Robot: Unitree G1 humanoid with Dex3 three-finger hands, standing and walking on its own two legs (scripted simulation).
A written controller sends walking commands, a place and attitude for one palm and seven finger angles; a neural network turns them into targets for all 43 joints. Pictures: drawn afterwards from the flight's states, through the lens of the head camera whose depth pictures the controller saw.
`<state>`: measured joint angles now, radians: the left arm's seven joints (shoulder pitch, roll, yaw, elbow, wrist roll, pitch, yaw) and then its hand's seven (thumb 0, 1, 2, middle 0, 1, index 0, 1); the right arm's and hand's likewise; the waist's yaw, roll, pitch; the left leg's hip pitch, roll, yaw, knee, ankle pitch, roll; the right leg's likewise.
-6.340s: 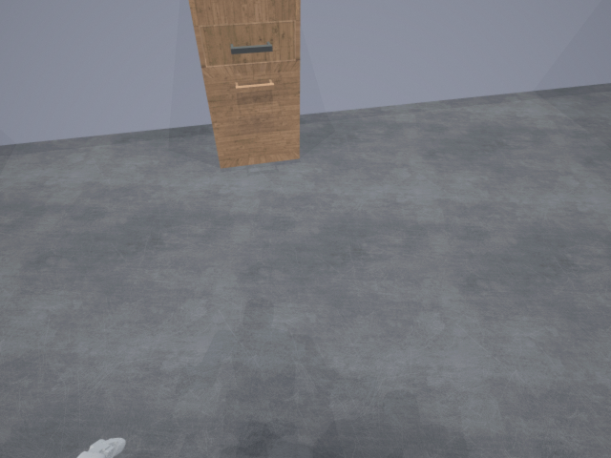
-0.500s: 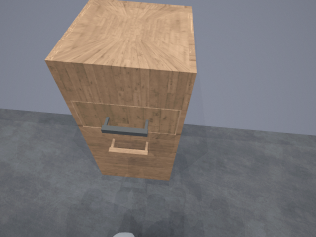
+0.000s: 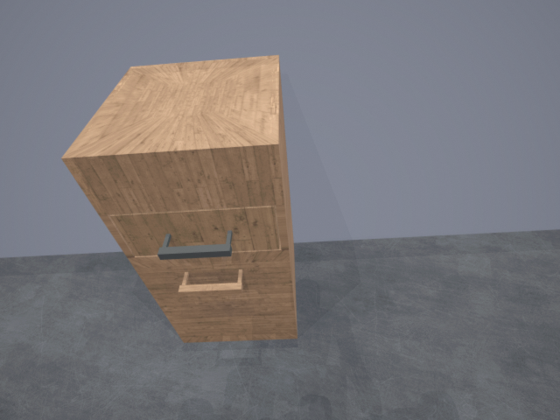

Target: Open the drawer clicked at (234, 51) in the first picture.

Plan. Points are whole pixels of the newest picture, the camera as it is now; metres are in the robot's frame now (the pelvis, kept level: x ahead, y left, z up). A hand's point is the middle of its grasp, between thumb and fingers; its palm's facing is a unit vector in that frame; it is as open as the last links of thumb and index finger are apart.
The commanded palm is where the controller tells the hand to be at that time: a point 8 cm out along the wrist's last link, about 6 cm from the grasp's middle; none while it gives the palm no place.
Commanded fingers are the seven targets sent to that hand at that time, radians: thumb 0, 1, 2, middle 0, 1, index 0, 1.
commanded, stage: come to a stop and stand still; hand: left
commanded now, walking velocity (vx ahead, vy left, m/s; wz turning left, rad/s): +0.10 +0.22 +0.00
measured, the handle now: (196, 244) +0.54 +0.26 -0.15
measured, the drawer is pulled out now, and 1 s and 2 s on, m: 0.00 0.00 0.00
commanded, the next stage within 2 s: look again from close up in 0.72 s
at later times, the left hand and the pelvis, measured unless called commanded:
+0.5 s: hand out of the picture -0.03 +0.21 -0.19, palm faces +0.13 -0.97 -0.22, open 7.4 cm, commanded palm none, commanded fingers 0.00 0.90 0.90 -0.20 -0.30 -0.20 -0.30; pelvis +0.02 +0.03 -0.01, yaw +1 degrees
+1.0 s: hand out of the picture +0.04 +0.22 -0.19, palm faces +0.00 -0.97 -0.23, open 7.4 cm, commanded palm none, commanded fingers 0.00 0.90 0.90 -0.20 -0.30 -0.20 -0.30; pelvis +0.01 +0.03 -0.01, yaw +1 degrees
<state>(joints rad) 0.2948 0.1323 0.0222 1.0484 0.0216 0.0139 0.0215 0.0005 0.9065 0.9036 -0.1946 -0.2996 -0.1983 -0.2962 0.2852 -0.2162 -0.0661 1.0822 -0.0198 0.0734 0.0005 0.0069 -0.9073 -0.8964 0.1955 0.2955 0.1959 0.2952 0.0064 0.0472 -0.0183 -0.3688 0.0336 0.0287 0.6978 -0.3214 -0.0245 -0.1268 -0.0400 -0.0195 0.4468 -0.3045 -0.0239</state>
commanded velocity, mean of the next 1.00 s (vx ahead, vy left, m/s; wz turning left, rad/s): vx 0.01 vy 0.03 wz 0.00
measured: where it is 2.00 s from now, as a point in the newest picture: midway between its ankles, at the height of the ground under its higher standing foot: outside the picture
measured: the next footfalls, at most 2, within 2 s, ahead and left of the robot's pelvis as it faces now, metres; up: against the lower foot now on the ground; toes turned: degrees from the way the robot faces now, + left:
left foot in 0.40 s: +0.03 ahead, +0.16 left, +0.00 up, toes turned +4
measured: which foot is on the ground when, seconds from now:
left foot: up 0.00-0.38, down 0.40-1.00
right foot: down 0.00-1.00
